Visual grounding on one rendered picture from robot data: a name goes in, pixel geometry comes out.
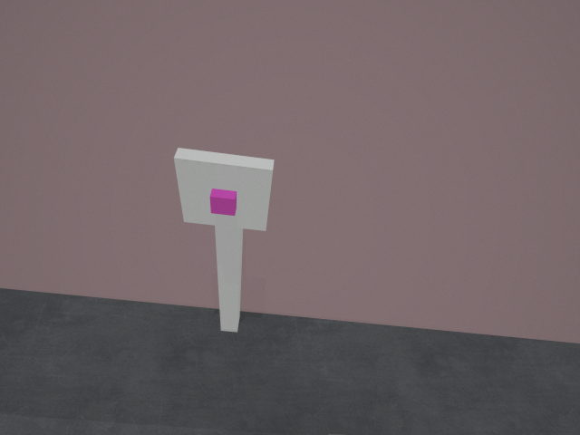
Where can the panel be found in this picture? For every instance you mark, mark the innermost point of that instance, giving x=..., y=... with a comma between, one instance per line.
x=198, y=172

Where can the button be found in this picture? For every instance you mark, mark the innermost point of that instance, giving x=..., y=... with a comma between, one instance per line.
x=223, y=202

